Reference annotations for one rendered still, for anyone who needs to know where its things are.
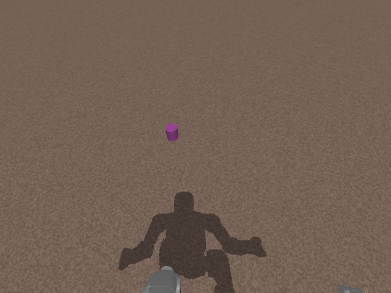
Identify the mug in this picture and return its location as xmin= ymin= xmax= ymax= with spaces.
xmin=166 ymin=123 xmax=178 ymax=141

